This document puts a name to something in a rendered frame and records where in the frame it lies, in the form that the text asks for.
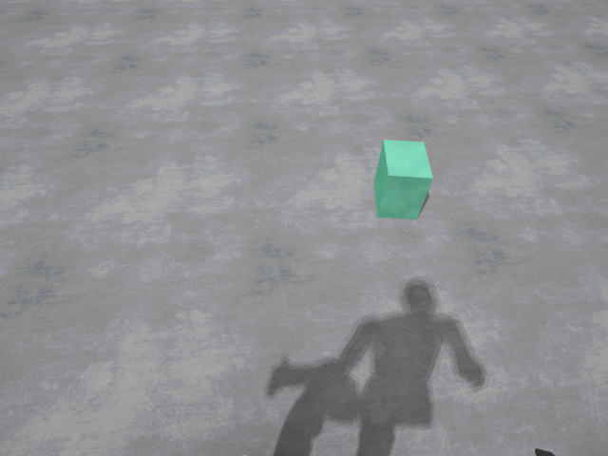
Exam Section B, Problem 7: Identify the carton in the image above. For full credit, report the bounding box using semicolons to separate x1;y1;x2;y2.
374;140;433;219

